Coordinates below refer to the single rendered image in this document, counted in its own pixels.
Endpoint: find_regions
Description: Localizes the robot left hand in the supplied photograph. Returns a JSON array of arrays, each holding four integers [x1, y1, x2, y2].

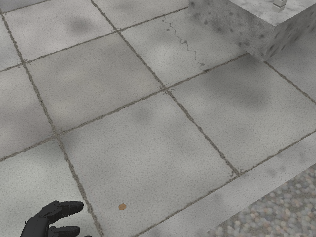
[[20, 200, 92, 237]]

